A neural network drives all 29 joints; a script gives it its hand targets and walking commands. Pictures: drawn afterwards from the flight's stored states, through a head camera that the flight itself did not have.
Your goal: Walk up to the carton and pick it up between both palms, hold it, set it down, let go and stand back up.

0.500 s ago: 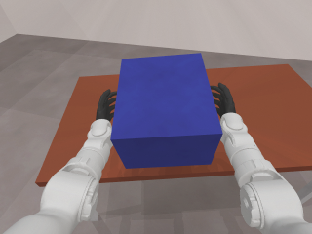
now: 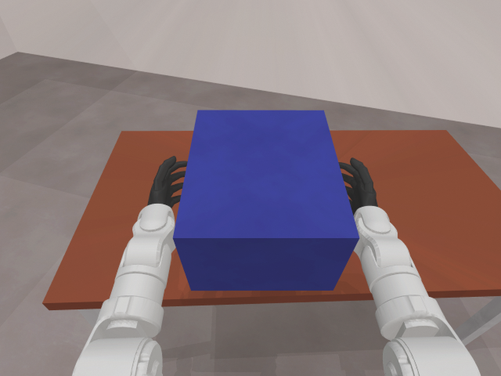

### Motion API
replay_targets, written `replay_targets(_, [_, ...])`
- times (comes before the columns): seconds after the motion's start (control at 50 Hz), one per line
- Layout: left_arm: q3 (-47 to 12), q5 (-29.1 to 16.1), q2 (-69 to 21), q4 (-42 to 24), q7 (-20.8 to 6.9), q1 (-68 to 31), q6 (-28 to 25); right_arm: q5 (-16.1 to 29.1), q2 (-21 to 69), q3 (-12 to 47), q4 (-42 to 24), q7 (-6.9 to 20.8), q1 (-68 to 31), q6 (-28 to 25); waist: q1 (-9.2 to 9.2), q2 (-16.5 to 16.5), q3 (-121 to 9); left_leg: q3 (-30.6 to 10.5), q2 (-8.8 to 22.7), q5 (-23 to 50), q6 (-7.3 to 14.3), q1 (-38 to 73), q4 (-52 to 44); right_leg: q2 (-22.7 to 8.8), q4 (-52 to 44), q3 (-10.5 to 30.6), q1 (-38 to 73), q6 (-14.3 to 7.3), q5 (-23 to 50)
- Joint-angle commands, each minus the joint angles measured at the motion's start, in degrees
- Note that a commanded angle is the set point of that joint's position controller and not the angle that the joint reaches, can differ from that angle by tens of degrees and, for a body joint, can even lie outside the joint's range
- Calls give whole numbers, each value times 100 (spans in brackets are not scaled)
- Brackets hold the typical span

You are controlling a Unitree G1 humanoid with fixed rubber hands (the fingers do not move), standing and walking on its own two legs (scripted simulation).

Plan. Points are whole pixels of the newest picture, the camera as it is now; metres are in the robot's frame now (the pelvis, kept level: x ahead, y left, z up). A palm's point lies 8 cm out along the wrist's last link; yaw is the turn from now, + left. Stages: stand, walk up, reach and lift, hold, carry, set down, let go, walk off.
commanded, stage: reach and lift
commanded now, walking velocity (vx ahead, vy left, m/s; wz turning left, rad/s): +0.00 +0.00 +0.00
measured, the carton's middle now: (261, 195) +0.41 -0.02 +0.08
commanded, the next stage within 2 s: hold in 1.16 s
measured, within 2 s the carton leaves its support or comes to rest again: neither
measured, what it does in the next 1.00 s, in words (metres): stands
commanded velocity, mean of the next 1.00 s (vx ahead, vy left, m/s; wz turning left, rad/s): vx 0.00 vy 0.00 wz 0.00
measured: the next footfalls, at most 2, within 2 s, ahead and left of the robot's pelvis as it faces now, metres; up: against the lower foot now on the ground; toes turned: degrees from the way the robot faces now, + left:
none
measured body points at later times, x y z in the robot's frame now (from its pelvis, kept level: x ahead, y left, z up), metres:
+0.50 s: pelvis +0.01 +0.01 +0.00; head -0.04 +0.01 +0.45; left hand +0.37 +0.17 +0.15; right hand +0.37 -0.16 +0.13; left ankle +0.01 +0.11 -0.75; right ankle +0.02 -0.10 -0.75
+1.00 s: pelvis +0.00 +0.01 +0.00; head -0.04 +0.02 +0.45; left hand +0.37 +0.18 +0.17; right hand +0.37 -0.16 +0.15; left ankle +0.01 +0.11 -0.75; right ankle +0.02 -0.10 -0.75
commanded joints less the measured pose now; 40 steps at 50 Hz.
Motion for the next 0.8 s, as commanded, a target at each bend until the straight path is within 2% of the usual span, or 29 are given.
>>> replay_targets(0.0, [-2754, -210, -3745, -1812, -944, -4186, 8, 322, 3957, 2337, -2067, 956, -4370, -175, -34, 435, -2742, -158, -103, 1388, -212, 1208, -183, 18, -178, 115, 1019, 201, 1250])
replay_targets(0.04, [-2776, -139, -3828, -1999, -972, -3952, 200, 350, 3897, 2364, -2056, 929, -4200, -62, -100, 477, -2606, -167, -108, 1542, -250, 1291, -211, 27, -195, 62, 1126, 210, 1379])
replay_targets(0.08, [-2625, -77, -3638, -2013, -1075, -3595, 410, 379, 3824, 2468, -2145, 906, -3977, 46, -47, 344, -2364, -139, -149, 1621, -217, 1291, -222, 29, -199, 111, 1322, 242, 1644])
replay_targets(0.12, [-2487, 28, -3514, -2043, -1181, -3390, 600, 372, 3767, 2423, -2226, 880, -3965, 140, -43, 209, -2123, -117, -168, 1378, -147, 1133, -318, -10, -211, 121, 1455, 287, 1588])
replay_targets(0.16, [-2433, 26, -3505, -2278, -1261, -3335, 738, 414, 3813, 2502, -2487, 842, -3948, 163, 30, 74, -2060, -86, -190, 1482, -107, 1214, -347, 17, -214, 101, 1590, 293, 1778])
replay_targets(0.2, [-2491, 61, -3455, -2388, -1309, -3266, 844, 449, 3756, 2632, -2690, 790, -3958, 162, 2, 31, -2059, -98, -177, 1576, -113, 1275, -301, 21, -166, 94, 1673, 308, 1925])
replay_targets(0.22, [-2565, 29, -3497, -2492, -1329, -3265, 879, 466, 3795, 2659, -2815, 770, -3993, 174, 44, 35, -1972, -103, -169, 1608, -106, 1289, -296, 19, -164, 68, 1629, 324, 1938])
replay_targets(0.24, [-2657, -34, -3577, -2603, -1337, -3234, 915, 536, 3713, 2695, -3027, 746, -4096, 174, 2, 126, -1991, -81, -155, 1775, -144, 1369, -269, 28, -160, 83, 1601, 340, 2008])
replay_targets(0.26, [-2771, -48, -3561, -2758, -1339, -3355, 949, 510, 3697, 2699, -3000, 722, -4010, 185, -82, 147, -2000, -117, -124, 1855, -188, 1448, -252, 57, -159, 21, 1573, 331, 1974])
replay_targets(0.4, [-2794, -41, -3419, -2924, -1338, -3364, 1274, 501, 3573, 2608, -3275, 744, -4149, 385, -8, 175, -1662, -113, -116, 1531, -174, 1454, -373, 67, -303, -31, 1334, 312, 1327])
replay_targets(0.46, [-2787, -49, -3408, -2925, -1340, -3195, 1404, 522, 3509, 2616, -3250, 743, -4148, 442, 40, 173, -1630, -142, -116, 1605, -202, 1480, -352, 80, -301, -40, 1352, 289, 1297])
replay_targets(0.5, [-2795, -38, -3375, -2917, -1358, -3230, 1444, 523, 3493, 2623, -3270, 745, -4188, 475, -5, 148, -1644, -123, -116, 1492, -194, 1467, -382, 72, -323, -40, 1309, 327, 1244])
replay_targets(0.54, [-2777, -106, -3373, -3098, -1341, -3309, 1494, 539, 3487, 2617, -3341, 740, -4264, 472, 57, 160, -1862, -156, -112, 1577, -197, 1566, -371, 91, -308, -69, 1351, 299, 1285])
replay_targets(0.56, [-2843, -108, -3385, -3156, -1333, -3438, 1491, 540, 3469, 2573, -3359, 749, -4280, 471, -27, 200, -1927, -140, -97, 1545, -219, 1625, -376, 109, -303, -106, 1246, 307, 1214])
replay_targets(0.64, [-2710, -59, -3360, -2950, -1361, -3304, 1586, 548, 3447, 2567, -3211, 749, -4356, 517, 66, 136, -1811, -88, -111, 1372, -179, 1499, -383, 95, -352, -101, 1286, 306, 1033])
replay_targets(0.72, [-2517, 31, -3232, -2854, -1419, -3318, 1685, 463, 3409, 2518, -3195, 738, -4527, 540, 70, 16, -1719, -81, -129, 1246, -129, 1405, -464, 105, -389, -82, 1386, 302, 903])
replay_targets(0.78, [-2616, -35, -3252, -3064, -1419, -3500, 1711, 513, 3438, 2526, -3257, 726, -4566, 508, 52, 197, -1915, -83, -123, 1407, -169, 1524, -396, 108, -343, -86, 1408, 288, 1105])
